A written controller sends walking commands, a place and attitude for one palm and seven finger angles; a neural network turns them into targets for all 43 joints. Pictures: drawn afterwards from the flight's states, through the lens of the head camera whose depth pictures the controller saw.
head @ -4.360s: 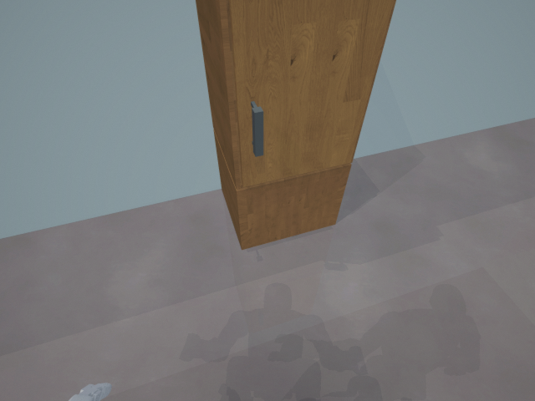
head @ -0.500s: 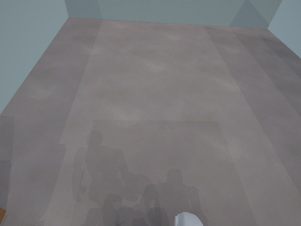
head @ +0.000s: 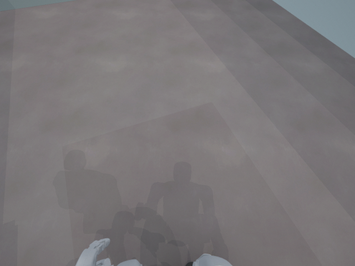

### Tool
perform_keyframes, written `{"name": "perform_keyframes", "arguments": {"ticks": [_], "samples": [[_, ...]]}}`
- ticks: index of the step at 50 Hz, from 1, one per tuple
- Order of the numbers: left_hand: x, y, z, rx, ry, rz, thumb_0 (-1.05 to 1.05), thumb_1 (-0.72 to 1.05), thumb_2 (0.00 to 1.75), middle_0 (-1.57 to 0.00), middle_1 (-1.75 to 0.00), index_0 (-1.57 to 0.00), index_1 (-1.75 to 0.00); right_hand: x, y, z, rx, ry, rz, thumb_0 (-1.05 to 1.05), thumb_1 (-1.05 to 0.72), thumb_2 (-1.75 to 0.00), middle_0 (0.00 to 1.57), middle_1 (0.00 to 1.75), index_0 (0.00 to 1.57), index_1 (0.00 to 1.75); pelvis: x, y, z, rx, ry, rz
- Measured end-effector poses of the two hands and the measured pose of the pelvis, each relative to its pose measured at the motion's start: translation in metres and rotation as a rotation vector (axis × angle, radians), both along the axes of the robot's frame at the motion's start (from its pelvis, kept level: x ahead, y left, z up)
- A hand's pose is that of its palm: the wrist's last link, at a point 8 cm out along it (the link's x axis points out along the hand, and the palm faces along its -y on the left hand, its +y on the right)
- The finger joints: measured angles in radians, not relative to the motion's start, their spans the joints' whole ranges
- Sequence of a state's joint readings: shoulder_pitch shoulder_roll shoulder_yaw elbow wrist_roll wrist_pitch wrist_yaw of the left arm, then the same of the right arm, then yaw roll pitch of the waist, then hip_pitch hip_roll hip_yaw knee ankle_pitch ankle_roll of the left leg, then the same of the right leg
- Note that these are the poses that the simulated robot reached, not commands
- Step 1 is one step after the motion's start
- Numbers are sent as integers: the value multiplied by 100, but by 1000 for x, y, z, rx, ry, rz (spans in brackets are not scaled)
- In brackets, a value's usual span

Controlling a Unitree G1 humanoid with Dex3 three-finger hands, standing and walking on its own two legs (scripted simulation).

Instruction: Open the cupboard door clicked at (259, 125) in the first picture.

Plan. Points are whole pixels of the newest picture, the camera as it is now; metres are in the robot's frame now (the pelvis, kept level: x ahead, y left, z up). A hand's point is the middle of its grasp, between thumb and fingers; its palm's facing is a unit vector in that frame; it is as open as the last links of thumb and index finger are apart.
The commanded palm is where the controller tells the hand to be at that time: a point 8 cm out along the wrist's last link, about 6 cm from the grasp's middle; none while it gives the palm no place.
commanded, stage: turn to face it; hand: left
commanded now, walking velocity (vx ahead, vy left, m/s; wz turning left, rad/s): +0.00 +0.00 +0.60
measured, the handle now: out of the picture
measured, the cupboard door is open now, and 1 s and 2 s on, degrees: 0 0 0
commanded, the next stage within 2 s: none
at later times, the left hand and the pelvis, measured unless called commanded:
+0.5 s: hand out of the picture +0.09 +0.26 -0.17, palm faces +0.20 -0.96 -0.17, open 7.4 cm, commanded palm none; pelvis +0.06 +0.06 +0.01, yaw +9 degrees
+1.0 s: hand out of the picture +0.04 +0.22 -0.12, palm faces +0.44 -0.85 -0.29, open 7.4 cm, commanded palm none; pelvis +0.03 +0.00 +0.02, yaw +26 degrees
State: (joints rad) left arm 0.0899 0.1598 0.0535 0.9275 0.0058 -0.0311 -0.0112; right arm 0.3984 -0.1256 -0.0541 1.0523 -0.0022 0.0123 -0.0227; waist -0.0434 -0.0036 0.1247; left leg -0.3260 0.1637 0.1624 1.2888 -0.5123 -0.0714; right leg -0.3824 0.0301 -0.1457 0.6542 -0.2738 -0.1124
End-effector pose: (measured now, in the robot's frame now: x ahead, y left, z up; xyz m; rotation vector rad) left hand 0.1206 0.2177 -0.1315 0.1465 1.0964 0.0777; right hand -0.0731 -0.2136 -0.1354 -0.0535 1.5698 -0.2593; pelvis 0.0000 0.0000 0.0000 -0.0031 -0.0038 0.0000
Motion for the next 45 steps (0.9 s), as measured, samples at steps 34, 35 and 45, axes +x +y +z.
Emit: {"name": "perform_keyframes", "arguments": {"ticks": [34,35,45], "samples": [[-78,105,11,50,198,336,1,90,90,-20,-30,-20,-30,209,46,33,-50,-257,357,0,-91,-90,20,30,20,30,50,60,23,-46,26,245],[-78,105,12,56,189,345,1,90,90,-20,-30,-20,-30,208,44,32,-48,-254,364,0,-91,-90,20,30,20,30,49,58,23,-46,28,257],[-76,69,29,103,48,420,1,90,90,-20,-30,-20,-30,226,1,13,-8,-259,449,0,-91,-90,20,30,20,30,36,13,15,-22,35,385]]}}
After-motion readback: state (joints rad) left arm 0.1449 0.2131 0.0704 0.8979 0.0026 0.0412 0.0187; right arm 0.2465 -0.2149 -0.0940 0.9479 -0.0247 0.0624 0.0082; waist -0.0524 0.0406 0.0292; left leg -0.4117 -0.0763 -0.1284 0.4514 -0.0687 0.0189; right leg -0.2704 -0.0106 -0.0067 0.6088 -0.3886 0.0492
